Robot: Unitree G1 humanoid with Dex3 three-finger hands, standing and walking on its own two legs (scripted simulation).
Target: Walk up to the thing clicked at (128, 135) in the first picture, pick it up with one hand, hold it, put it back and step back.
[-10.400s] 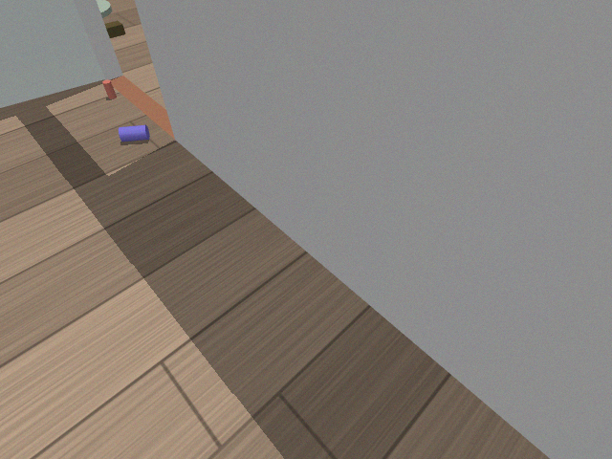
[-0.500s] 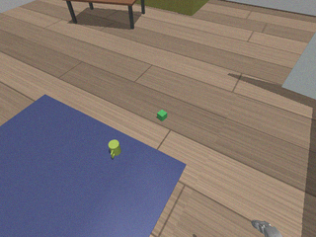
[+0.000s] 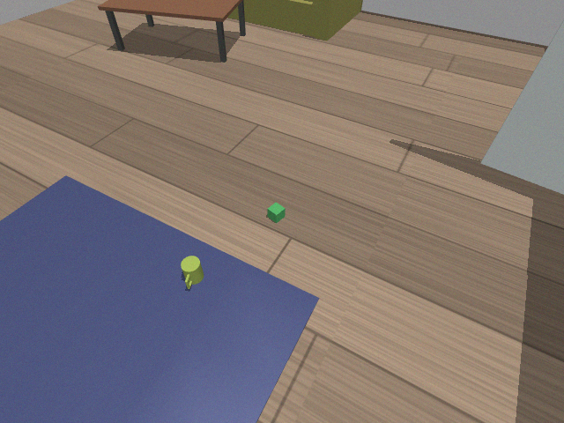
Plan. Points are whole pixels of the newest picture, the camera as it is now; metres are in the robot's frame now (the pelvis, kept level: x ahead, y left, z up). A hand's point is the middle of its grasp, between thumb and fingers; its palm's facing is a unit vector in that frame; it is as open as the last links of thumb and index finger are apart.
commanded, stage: stand
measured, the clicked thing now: out of the picture +0.41 -1.36 -0.74
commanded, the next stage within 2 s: walk up in 0.72 s
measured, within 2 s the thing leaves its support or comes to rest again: neither
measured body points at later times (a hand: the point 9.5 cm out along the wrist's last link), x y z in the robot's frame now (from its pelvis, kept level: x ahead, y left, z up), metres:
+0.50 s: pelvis +0.00 -0.01 +0.00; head +0.00 -0.02 +0.45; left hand +0.06 +0.29 -0.13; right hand +0.04 -0.32 -0.14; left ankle +0.00 +0.15 -0.75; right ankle +0.05 -0.11 -0.75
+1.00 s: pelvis +0.01 +0.05 -0.01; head +0.04 +0.02 +0.44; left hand +0.13 +0.35 -0.12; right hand +0.06 -0.31 -0.12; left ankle +0.06 +0.18 -0.72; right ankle +0.05 -0.11 -0.75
